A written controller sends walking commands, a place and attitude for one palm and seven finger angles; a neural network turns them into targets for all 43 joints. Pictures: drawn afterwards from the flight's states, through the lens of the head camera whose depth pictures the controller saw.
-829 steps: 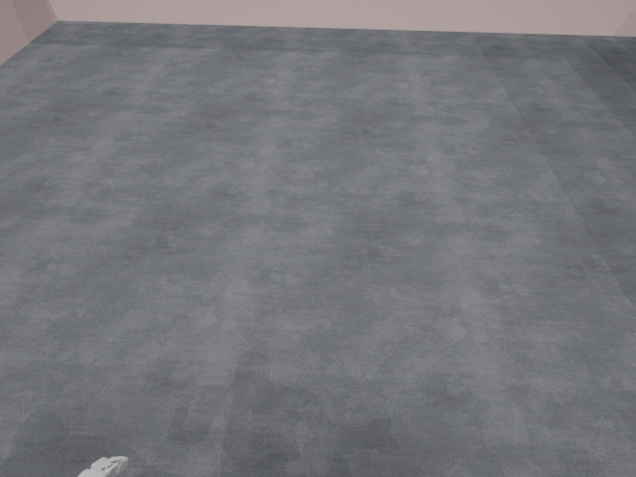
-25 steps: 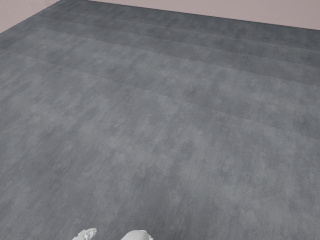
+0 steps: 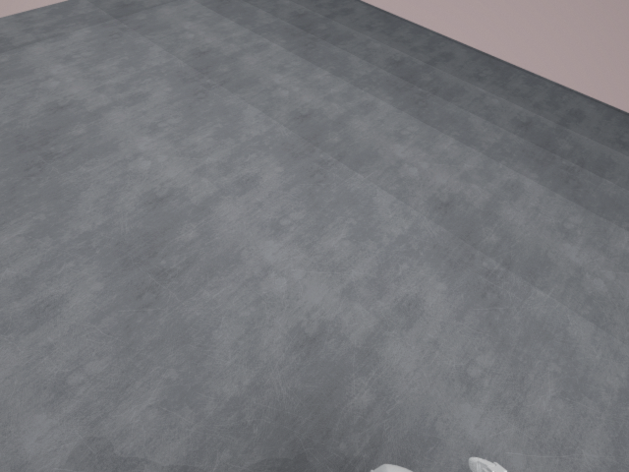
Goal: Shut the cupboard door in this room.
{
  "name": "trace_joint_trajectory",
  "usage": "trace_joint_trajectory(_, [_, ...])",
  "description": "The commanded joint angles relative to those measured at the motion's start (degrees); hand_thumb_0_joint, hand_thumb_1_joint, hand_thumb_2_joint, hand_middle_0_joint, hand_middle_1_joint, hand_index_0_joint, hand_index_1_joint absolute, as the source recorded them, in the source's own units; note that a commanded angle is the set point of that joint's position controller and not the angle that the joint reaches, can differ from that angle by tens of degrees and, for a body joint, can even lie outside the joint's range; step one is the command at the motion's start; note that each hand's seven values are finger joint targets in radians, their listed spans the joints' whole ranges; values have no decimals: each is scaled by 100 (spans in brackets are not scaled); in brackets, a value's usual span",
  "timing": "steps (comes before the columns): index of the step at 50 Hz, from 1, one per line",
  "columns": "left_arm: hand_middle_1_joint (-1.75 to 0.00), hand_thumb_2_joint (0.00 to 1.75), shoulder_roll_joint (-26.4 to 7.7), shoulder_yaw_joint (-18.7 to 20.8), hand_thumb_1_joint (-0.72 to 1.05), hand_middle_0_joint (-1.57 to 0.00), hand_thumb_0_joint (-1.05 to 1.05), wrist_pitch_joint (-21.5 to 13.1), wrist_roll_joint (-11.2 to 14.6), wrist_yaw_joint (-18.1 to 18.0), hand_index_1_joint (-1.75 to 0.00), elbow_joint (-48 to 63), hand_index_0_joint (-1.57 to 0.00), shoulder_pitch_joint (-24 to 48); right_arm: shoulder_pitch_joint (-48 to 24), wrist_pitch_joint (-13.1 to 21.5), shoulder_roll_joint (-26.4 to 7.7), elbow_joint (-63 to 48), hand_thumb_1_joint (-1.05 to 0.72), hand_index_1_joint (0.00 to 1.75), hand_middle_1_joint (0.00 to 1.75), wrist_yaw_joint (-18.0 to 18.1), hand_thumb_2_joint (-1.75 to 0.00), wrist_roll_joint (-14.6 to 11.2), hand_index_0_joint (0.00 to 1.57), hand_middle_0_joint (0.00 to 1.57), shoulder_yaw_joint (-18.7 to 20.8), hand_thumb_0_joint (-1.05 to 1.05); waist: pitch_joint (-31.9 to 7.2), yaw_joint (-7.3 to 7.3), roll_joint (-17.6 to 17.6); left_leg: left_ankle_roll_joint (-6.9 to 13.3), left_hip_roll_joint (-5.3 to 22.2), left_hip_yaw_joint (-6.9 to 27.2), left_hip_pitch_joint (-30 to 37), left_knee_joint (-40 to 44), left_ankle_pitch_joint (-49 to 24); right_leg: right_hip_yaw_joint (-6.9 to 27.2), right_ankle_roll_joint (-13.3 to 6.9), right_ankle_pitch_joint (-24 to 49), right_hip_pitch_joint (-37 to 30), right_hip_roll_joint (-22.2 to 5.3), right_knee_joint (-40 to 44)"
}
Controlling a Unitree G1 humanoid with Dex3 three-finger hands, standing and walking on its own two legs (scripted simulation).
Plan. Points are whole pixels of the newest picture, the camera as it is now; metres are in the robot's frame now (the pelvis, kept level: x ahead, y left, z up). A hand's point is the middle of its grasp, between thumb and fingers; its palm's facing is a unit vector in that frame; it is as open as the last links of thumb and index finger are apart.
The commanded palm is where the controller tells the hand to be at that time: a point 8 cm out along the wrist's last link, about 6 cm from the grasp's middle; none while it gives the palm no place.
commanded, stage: turn or walk to find it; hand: left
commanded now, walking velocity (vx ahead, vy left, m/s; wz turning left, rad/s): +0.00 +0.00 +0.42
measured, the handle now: out of the picture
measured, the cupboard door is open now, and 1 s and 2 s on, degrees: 82 82 82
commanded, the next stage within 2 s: none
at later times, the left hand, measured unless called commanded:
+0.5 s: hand out of the picture +0.03 +0.15 -0.14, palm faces +0.22 -0.94 -0.27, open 7.4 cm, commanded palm none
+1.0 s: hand out of the picture -0.10 +0.21 -0.17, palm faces +0.45 -0.86 -0.25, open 7.4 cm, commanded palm none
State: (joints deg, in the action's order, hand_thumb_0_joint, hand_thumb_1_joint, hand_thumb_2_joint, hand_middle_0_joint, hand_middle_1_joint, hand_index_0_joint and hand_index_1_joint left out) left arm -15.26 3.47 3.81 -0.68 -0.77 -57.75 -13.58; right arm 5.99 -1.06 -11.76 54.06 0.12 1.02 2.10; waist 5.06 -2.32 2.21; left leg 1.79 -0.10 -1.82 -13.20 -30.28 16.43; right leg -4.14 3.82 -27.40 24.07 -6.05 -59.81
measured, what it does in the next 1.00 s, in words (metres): steps on the spot, turning left: right foot, then left foot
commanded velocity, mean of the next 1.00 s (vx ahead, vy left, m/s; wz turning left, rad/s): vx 0.00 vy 0.00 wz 0.42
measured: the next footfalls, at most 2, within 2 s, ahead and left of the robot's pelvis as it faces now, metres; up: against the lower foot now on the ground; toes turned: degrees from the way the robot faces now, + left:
right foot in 0.30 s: +0.05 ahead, -0.14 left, +0.00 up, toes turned +3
left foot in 0.74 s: -0.06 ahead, +0.10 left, +0.00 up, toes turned +24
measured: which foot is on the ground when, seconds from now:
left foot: down 0.00-0.30, up 0.32-0.72, down 0.74-1.00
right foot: up 0.00-0.28, down 0.30-0.74, up 0.76-1.00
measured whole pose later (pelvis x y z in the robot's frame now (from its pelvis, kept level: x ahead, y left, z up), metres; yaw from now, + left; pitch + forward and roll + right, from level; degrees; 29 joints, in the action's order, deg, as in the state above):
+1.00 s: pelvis -0.05 -0.01 +0.00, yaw +25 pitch +0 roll +0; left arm -14.6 3.3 3.3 -0.5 -0.5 -56.2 -11.3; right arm 8.8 -1.2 -10.9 55.0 0.2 1.1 2.2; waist 3.9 -1.2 1.2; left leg 1.8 -1.0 0.3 -12.5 -26.4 13.6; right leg -2.6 4.6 -24.6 24.9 -4.8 -56.3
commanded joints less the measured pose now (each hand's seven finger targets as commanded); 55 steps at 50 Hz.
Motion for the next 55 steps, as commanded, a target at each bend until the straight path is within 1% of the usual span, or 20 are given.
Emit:
trace_joint_trajectory(1, [-30,90,-348,64,90,-20,0,-192,-23,14,-30,530,-20,95,318,73,-1145,-219,-90,30,30,74,-90,-6,20,20,275,0,-601,263,-1025,723,1344,1227,692,1114,-2783,209,92,351,488,-6,-75])
trace_joint_trajectory(10, [-30,90,-208,27,90,-20,0,-253,22,-29,-30,788,-20,339,460,-8,-1159,-293,-90,30,30,45,-90,50,20,20,391,0,-677,351,-1209,773,1224,1894,347,846,-2715,128,29,237,-350,343,1747])
trace_joint_trajectory(13, [-30,90,-286,57,90,-20,0,-345,31,-50,-30,666,-20,-211,329,-21,-1067,-336,-90,30,30,32,-90,5,20,20,404,0,-883,48,-994,474,919,1831,-185,357,-2227,40,-19,1436,-1488,369,3365])
trace_joint_trajectory(14, [-30,90,-518,96,90,-20,0,-407,-11,-76,-30,653,-20,-338,419,-8,-853,-351,-90,30,30,5,-90,-39,20,20,381,0,-938,11,-383,175,566,1586,-777,-95,-1379,446,-128,1777,-2166,-78,3946])
trace_joint_trajectory(15, [-30,90,-969,190,90,-20,0,-454,-94,-121,-30,650,-20,-409,519,5,-488,-459,-90,30,30,-30,-90,-70,20,20,314,0,-909,1,1033,-226,-208,702,-1794,-1168,362,1819,-641,2237,-2657,-1459,4223])
trace_joint_trajectory(16, [-30,90,-1117,228,90,-20,0,-438,-70,-120,-30,748,-20,-360,359,-66,-619,-543,-90,30,30,-8,-90,-24,20,20,368,0,-755,-82,1274,-317,-292,576,-1804,-2331,1727,2210,-1234,2652,-1927,-2225,4386])
trace_joint_trajectory(17, [-30,90,-957,244,90,-20,0,-441,-45,-142,-30,807,-20,-118,351,-147,-715,-456,-90,30,30,-2,-90,19,20,20,399,0,-568,-7,1223,-282,-121,819,-1792,-3155,1642,2091,-1373,2329,-1428,-2058,4454])
trace_joint_trajectory(19, [-30,90,-621,136,90,-20,0,-429,-34,-120,-30,915,-20,384,535,-199,-659,-217,-90,30,30,-67,-90,29,20,20,412,0,-218,279,535,-341,32,704,-1820,-3928,931,1197,-1155,2192,-1110,-1456,4308])
trace_joint_trajectory(23, [-30,90,-488,99,90,-20,0,-471,-56,-124,-30,899,-20,306,747,-230,-558,-61,-90,30,30,-112,-90,25,20,20,363,0,-353,280,782,-515,133,427,-1703,-3826,502,471,-992,2519,-1329,-1194,4220])
trace_joint_trajectory(31, [-30,90,-860,230,90,-20,0,-409,-123,-102,-30,561,-20,-277,114,-115,-413,-200,-90,30,30,-90,-90,-59,20,20,208,0,-598,-99,953,-499,178,-108,-1080,-1585,1188,317,-1225,3532,-1947,-1505,3768])
trace_joint_trajectory(33, [-30,90,-922,247,90,-20,0,-381,-114,-94,-30,526,-20,-215,346,-69,-418,-150,-90,30,30,-67,-90,-62,20,20,188,0,-788,16,950,-460,106,-273,-740,-857,885,162,-1122,3765,-2025,-1469,3467])
trace_joint_trajectory(35, [-30,90,-880,245,90,-20,0,-333,-50,-81,-30,518,-20,-80,686,-16,-536,-57,-90,30,30,-64,-90,-48,20,20,201,0,-876,255,685,-383,134,-327,205,340,-165,-181,-733,3204,-1456,-1311,2961])
trace_joint_trajectory(36, [-30,90,-688,209,90,-20,0,-288,-3,-59,-30,545,-20,-111,816,37,-801,-53,-90,30,30,-76,-90,-42,20,20,257,0,-983,341,-97,-238,525,220,959,912,-779,-411,-434,2401,-745,-1005,2219])
trace_joint_trajectory(37, [-30,90,-302,128,90,-20,0,-256,21,-24,-30,747,-20,-105,999,74,-1387,-85,-90,30,30,-56,-90,14,20,20,393,0,-900,453,-1763,370,1944,2022,1452,1122,-2418,-704,-3,7,633,-261,1127])
trace_joint_trajectory(38, [-30,90,-269,42,90,-20,0,-186,-36,-51,-30,858,-20,299,1154,21,-1605,-29,-90,30,30,-12,-90,10,20,20,443,0,-750,631,-1721,832,2409,2348,939,1340,-2542,-244,6,-910,703,-126,316])
trace_joint_trajectory(40, [-30,90,-335,102,90,-20,0,-136,-14,-39,-30,773,-20,661,782,20,-1318,-25,-90,30,30,91,-90,33,20,20,365,0,-348,512,-1700,831,1876,1992,343,1360,-2034,241,-18,-330,768,-127,-276])
trace_joint_trajectory(41, [-30,90,-359,110,90,-20,0,-152,-21,6,-30,655,-20,459,447,32,-1167,-108,-90,30,30,98,-90,30,20,20,304,0,-343,316,-1377,758,1672,1660,307,1308,-1906,253,-1,34,744,-117,-353])
trace_joint_trajectory(43, [-30,90,-324,100,90,-20,0,-177,-29,36,-30,514,-20,217,329,76,-1084,-178,-90,30,30,98,-90,15,20,20,269,0,-467,242,-1112,663,1364,1292,461,1221,-2239,215,40,359,624,-36,-312])
trace_joint_trajectory(51, [-30,90,-210,32,90,-20,0,-211,5,-9,-30,715,-20,477,598,19,-1129,-158,-90,30,30,68,-90,39,20,20,355,0,-538,418,-1024,822,1355,1747,568,1040,-2469,190,61,107,153,212,1085])
trace_joint_trajectory(55, [-30,90,-195,34,90,-20,0,-282,33,-32,-30,638,-20,13,372,-21,-1138,-258,-90,30,30,48,-90,37,20,20,393,0,-683,198,-1120,674,1113,1938,66,699,-2410,51,-4,723,-858,416,2532])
